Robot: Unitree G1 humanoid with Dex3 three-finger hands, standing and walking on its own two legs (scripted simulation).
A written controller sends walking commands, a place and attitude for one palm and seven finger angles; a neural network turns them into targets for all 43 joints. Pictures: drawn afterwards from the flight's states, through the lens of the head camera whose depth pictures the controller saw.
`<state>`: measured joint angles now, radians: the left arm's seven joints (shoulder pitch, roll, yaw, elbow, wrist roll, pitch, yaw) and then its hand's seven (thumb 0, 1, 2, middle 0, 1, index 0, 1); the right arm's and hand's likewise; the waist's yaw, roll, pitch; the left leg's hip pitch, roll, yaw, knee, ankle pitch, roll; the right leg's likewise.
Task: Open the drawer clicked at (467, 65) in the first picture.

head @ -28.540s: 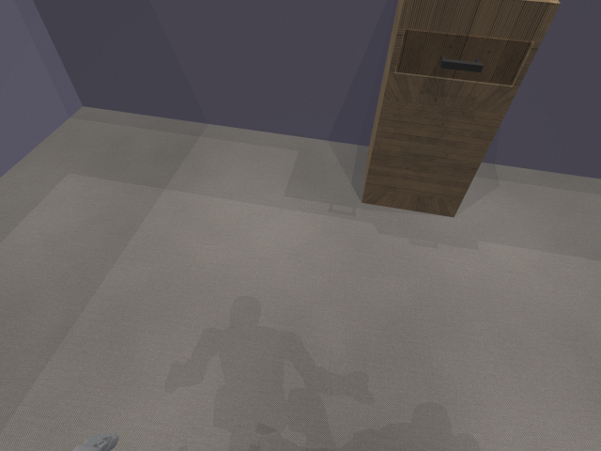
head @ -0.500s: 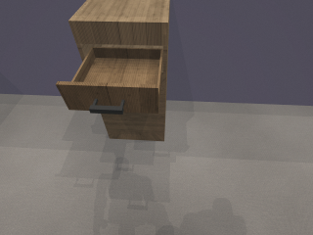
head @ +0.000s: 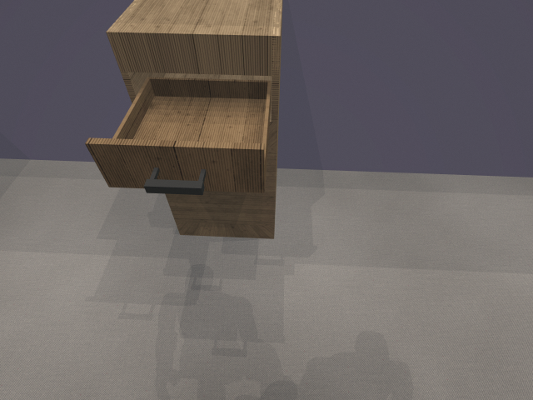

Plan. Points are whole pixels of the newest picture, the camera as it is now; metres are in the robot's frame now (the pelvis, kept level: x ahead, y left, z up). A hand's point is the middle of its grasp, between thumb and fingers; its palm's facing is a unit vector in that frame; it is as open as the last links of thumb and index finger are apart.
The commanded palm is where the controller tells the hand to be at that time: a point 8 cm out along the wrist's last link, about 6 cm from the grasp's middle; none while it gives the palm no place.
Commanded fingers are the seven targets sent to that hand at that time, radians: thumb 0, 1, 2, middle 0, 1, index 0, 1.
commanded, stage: look to check the result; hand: left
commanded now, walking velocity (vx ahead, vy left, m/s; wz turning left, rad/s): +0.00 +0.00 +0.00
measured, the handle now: (177, 179) +0.56 +0.23 -0.05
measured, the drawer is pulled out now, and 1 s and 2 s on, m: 0.30 0.30 0.30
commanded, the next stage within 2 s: stand and wait in 0.38 s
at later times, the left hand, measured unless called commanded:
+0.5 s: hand out of the picture +0.02 +0.17 -0.17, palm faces +0.03 -0.98 -0.21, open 7.4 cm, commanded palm none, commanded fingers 0.00 0.90 0.90 -0.20 -0.30 -0.20 -0.30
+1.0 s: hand out of the picture +0.03 +0.17 -0.17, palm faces +0.03 -0.98 -0.21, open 7.4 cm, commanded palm none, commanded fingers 0.00 0.90 0.90 -0.20 -0.30 -0.20 -0.30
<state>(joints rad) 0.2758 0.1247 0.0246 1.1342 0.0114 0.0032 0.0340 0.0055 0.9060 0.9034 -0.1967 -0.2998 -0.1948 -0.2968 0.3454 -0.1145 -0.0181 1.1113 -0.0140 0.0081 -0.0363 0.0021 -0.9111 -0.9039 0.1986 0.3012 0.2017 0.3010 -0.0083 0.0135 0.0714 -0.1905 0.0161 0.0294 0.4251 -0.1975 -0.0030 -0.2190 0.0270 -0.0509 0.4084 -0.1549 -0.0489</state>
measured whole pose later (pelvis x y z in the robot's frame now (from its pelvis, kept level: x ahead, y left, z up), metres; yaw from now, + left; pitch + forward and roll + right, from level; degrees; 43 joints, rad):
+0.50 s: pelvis +0.01 +0.00 +0.00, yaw +0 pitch -2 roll +0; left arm 0.25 0.14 0.02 1.14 0.01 -0.01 0.04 0.00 0.90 0.90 -0.20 -0.30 -0.19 -0.30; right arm 0.30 -0.11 -0.01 1.12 -0.01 0.00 -0.04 0.00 -0.91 -0.90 0.20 0.30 0.20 0.30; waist -0.01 0.02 0.08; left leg -0.15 0.02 0.04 0.40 -0.20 0.00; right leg -0.19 0.03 -0.04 0.39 -0.16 -0.05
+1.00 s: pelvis +0.03 +0.00 +0.00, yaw +0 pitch -2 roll +0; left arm 0.24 0.14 0.02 1.14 0.01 -0.01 0.04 0.00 0.90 0.90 -0.20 -0.30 -0.20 -0.30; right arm 0.29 -0.13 -0.01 1.13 -0.01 0.00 -0.04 0.00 -0.91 -0.90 0.20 0.30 0.20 0.30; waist -0.01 0.02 0.08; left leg -0.13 0.02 0.03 0.37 -0.21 -0.01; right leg -0.17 0.03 -0.05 0.38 -0.18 -0.05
